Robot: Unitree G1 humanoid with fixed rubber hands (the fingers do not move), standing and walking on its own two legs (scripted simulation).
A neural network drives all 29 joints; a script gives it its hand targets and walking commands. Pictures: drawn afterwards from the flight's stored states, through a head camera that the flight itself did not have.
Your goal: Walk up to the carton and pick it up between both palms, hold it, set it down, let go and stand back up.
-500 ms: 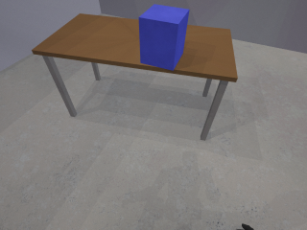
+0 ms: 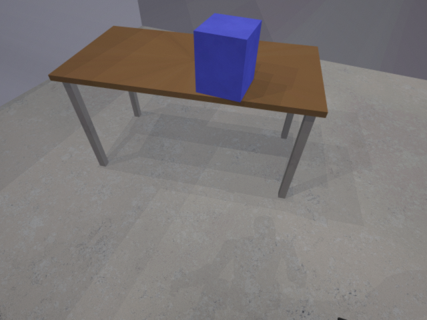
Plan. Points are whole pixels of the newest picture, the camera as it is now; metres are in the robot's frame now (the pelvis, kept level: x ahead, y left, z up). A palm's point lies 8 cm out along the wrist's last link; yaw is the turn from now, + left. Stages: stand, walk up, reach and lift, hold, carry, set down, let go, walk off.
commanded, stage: stand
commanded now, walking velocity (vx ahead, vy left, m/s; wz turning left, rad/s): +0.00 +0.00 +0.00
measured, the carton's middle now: (227, 57) +1.09 -0.05 +0.00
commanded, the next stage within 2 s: walk up in 0.64 s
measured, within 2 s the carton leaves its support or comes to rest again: neither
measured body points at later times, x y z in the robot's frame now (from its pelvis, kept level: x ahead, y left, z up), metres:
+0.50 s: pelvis +0.00 +0.00 +0.00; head +0.00 +0.00 +0.45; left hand +0.08 +0.30 -0.12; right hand +0.11 -0.28 -0.12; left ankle +0.03 +0.12 -0.74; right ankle +0.04 -0.12 -0.74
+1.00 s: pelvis +0.02 +0.01 +0.00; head +0.02 +0.00 +0.45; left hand +0.08 +0.31 -0.12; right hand +0.11 -0.29 -0.12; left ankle +0.02 +0.12 -0.72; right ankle +0.03 -0.12 -0.73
